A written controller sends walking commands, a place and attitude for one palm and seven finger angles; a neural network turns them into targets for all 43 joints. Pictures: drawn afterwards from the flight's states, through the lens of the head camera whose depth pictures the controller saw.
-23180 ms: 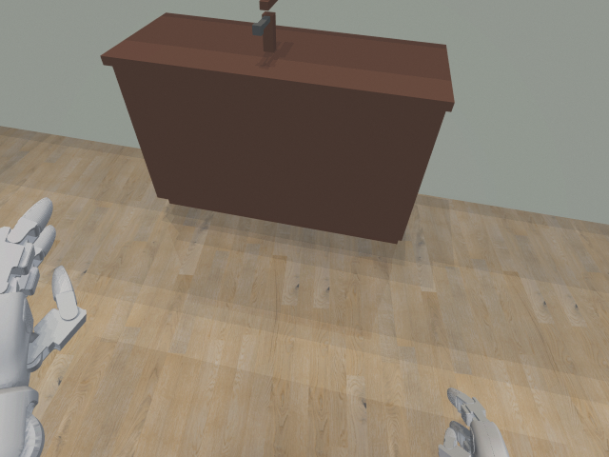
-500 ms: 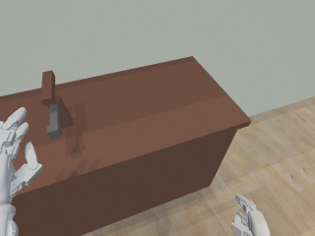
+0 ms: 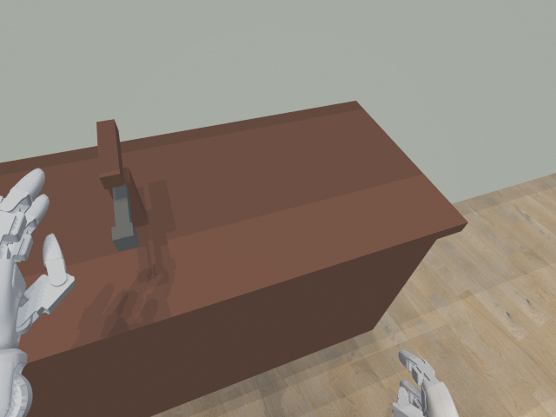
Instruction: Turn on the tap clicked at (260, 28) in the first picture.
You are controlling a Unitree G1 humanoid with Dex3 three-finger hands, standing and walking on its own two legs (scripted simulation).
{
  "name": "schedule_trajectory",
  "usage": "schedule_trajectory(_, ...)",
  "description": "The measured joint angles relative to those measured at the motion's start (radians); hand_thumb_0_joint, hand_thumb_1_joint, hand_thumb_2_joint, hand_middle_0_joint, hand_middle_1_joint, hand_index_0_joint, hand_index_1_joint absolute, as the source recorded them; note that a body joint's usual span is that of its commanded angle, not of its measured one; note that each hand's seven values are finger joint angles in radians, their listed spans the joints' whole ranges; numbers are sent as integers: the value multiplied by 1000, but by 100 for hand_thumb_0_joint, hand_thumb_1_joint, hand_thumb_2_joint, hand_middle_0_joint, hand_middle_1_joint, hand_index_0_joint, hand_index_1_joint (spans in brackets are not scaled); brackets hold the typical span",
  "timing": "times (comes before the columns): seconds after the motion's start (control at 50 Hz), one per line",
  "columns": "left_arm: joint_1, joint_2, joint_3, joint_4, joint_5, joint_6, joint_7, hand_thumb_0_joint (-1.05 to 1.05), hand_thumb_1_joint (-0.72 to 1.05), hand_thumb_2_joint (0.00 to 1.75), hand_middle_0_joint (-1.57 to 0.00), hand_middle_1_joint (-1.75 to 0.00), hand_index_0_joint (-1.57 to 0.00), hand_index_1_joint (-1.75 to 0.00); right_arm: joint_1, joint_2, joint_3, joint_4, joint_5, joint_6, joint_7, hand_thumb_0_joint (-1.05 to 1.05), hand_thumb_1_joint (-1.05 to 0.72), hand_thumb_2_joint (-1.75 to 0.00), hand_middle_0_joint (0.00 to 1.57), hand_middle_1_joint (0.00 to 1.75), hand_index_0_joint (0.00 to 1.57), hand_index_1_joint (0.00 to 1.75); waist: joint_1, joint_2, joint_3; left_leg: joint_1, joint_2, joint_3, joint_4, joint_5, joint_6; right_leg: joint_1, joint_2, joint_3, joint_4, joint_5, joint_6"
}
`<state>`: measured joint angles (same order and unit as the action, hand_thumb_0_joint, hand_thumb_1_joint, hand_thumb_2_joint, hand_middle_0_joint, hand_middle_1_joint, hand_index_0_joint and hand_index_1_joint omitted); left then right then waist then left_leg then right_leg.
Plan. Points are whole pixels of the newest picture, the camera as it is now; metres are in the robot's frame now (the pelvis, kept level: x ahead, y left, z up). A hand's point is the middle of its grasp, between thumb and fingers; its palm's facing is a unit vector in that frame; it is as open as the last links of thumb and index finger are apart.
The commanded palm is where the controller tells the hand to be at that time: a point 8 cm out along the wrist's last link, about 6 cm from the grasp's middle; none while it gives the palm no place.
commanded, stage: come to a stop and stand still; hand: left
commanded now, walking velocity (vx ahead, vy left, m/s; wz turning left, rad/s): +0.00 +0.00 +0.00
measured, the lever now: (125, 237) +0.33 +0.25 +0.07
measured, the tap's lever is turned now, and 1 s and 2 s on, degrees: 0 0 0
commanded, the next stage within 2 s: look again from close up in 0.18 s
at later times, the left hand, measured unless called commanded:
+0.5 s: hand (89, 252) +0.24 +0.23 +0.17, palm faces +0.41 -0.85 -0.33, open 7.5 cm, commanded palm +0.17 +0.26 +0.17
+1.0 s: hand (86, 278) +0.22 +0.23 +0.15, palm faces +0.32 -0.86 -0.40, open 7.5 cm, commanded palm +0.16 +0.27 +0.17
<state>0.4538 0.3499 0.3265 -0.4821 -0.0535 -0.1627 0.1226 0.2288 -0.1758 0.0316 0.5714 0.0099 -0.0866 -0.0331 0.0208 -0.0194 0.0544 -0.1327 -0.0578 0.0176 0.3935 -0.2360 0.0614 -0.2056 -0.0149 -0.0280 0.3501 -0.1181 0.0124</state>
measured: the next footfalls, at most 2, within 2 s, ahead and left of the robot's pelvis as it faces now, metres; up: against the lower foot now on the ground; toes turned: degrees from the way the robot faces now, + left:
none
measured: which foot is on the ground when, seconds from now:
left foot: down 0.00-1.00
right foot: down 0.00-1.00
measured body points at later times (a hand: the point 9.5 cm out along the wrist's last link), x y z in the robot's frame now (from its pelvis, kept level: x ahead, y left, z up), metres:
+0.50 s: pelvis +0.00 -0.02 +0.00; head +0.02 -0.02 +0.44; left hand +0.21 +0.27 +0.18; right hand +0.18 -0.24 -0.08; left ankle -0.01 +0.07 -0.74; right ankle +0.04 -0.13 -0.74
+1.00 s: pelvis -0.01 +0.00 -0.01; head +0.00 -0.01 +0.44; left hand +0.20 +0.27 +0.17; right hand +0.16 -0.23 -0.09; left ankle -0.01 +0.07 -0.74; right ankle +0.04 -0.13 -0.74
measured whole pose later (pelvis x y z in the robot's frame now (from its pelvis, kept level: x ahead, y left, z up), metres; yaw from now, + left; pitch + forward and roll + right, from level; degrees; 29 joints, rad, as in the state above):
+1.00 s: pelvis -0.01 +0.00 -0.01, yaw -2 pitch -2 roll +0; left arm 0.41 0.34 0.33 -0.32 -0.05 -0.26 0.08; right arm 0.22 -0.20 0.00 0.57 0.02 -0.14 0.00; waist 0.00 0.04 0.04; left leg -0.16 -0.05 0.06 0.46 -0.27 0.07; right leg -0.26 -0.01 0.01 0.45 -0.15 0.01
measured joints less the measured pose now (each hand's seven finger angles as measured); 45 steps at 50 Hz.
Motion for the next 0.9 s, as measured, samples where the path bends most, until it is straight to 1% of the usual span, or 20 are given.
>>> schedule_trajectory(0.16,16,6,1,-25,-7,1,-7,1,89,89,-21,-31,-20,-30,-27,-4,-9,-6,0,10,2,1,-90,-89,21,30,20,30,-5,1,21,2,2,-3,9,-14,-3,1,1,-3,13,-17,-1)
schedule_trajectory(0.28,34,12,8,-41,-14,-2,-7,1,89,89,-21,-31,-20,-30,-42,-11,-16,-15,4,19,0,1,-90,-89,21,30,20,30,-6,12,17,2,11,-9,17,-22,-11,3,10,-9,17,-24,-9)
schedule_trajectory(0.3,-22,51,24,-24,37,2,-30,1,89,89,-21,-31,-21,-30,-27,-13,-23,-24,-8,1,-4,1,-90,-89,21,30,20,30,13,14,19,-17,15,-15,41,-29,-11,-8,13,-17,29,-29,-12)
schedule_trajectory(0.32,-113,103,49,35,57,-29,-52,1,88,89,-21,-31,-21,-30,-17,-14,-25,-17,-10,-21,-7,1,-90,-89,21,30,20,30,32,9,19,-40,17,-24,65,-36,-12,-25,14,-27,48,-36,-16)
schedule_trajectory(0.34,-189,137,82,97,50,-52,-59,1,88,89,-22,-31,-21,-30,-22,-11,-21,-2,-5,-27,1,1,-90,-89,20,30,20,30,43,-1,22,-46,17,-27,71,-38,-16,-36,14,-29,63,-42,-22)
schedule_trajectory(0.36,-246,154,114,151,41,-64,-54,1,88,89,-22,-31,-21,-30,-29,-9,-15,7,-4,-28,10,1,-90,-89,20,30,20,30,49,-8,22,-48,20,-23,73,-37,-20,-43,16,-27,73,-45,-28)
schedule_trajectory(0.38,-283,155,140,191,30,-67,-47,1,88,89,-22,-31,-21,-30,-33,-9,-11,9,-3,-31,19,1,-90,-89,20,30,20,30,51,-9,19,-51,24,-18,78,-39,-25,-49,21,-22,78,-45,-31)
schedule_trajectory(0.42,-294,119,163,215,6,-64,-29,1,88,89,-21,-31,-21,-30,-35,-16,-9,4,2,-41,38,1,-90,-89,21,30,20,30,43,1,13,-49,33,-4,83,-43,-29,-50,31,-9,78,-41,-33)
schedule_trajectory(0.46,-237,49,124,184,-7,-65,-20,1,89,90,-20,-30,-20,-30,-30,-27,-15,-6,8,-51,53,1,-90,-89,21,30,20,30,31,17,6,-39,37,10,78,-46,-27,-46,36,6,75,-37,-30)
schedule_trajectory(0.52,-116,-39,-1,121,8,-70,-35,1,90,90,-20,-30,-19,-30,-18,-37,-20,-13,8,-57,55,1,-90,-89,21,30,20,30,12,29,-4,-31,38,21,74,-48,-23,-42,38,17,72,-36,-26)
schedule_trajectory(0.56,-51,-47,-54,101,23,-73,-50,1,89,90,-20,-30,-20,-30,-14,-33,-17,-7,5,-50,46,1,-90,-89,21,30,20,30,-2,17,-5,-32,40,22,74,-48,-24,-42,41,17,71,-36,-28)
schedule_trajectory(0.6,-19,-24,-61,96,27,-73,-61,1,89,89,-21,-30,-20,-30,-7,-22,-14,-4,2,-43,33,1,-90,-89,21,30,20,30,-10,-5,-1,-37,44,16,77,-47,-28,-44,44,11,69,-35,-33)
schedule_trajectory(0.66,-22,27,-10,83,22,-68,-55,1,88,89,-21,-31,-21,-30,5,-13,-12,-2,-1,-44,17,1,-90,-89,21,30,20,30,-7,-34,15,-46,51,7,85,-47,-34,-44,50,2,63,-30,-40)
schedule_trajectory(0.7,-46,49,34,68,15,-71,-43,2,88,89,-22,-31,-21,-30,10,-17,-13,0,-2,-53,12,1,-90,-89,21,30,20,30,2,-41,26,-49,54,2,91,-48,-35,-41,52,-3,58,-25,-42)
schedule_trajectory(0.76,-79,49,74,31,7,-85,-24,2,88,89,-21,-31,-21,-30,10,-30,-17,10,-4,-72,14,1,-90,-89,20,30,20,30,14,-34,32,-48,54,2,94,-49,-33,-34,52,-4,49,-19,-38)
schedule_trajectory(0.78,-133,74,92,28,50,-87,-40,2,88,89,-21,-31,-21,-30,19,-34,-23,11,-19,-90,11,1,-90,-89,20,30,20,30,33,-30,36,-56,56,0,103,-50,-32,-37,53,-5,48,-17,-35)
schedule_trajectory(0.8,-209,111,114,63,66,-121,-56,2,88,89,-22,-31,-21,-30,21,-35,-24,23,-24,-105,11,1,-90,-89,20,29,20,30,45,-31,35,-66,52,-4,107,-49,-31,-44,50,-10,52,-16,-34)
schedule_trajectory(0.82,-264,134,135,97,57,-143,-56,2,88,89,-22,-31,-21,-30,14,-35,-21,34,-23,-106,15,1,-90,-89,20,29,20,30,49,-31,35,-66,48,-4,103,-44,-30,-47,46,-10,52,-14,-34)
schedule_trajectory(0.86,-291,125,155,141,23,-151,-37,1,88,89,-21,-31,-21,-30,-3,-39,-21,30,-12,-101,31,1,-90,-89,20,29,20,30,41,-12,30,-56,42,9,92,-36,-26,-46,40,4,52,-9,-31)
schedule_trajectory(0.9,-244,78,135,155,2,-136,-25,1,89,90,-20,-30,-20,-30,-9,-45,-29,10,-4,-92,43,1,-90,-89,20,30,20,30,19,22,14,-50,32,24,86,-35,-17,-49,31,18,61,-11,-21)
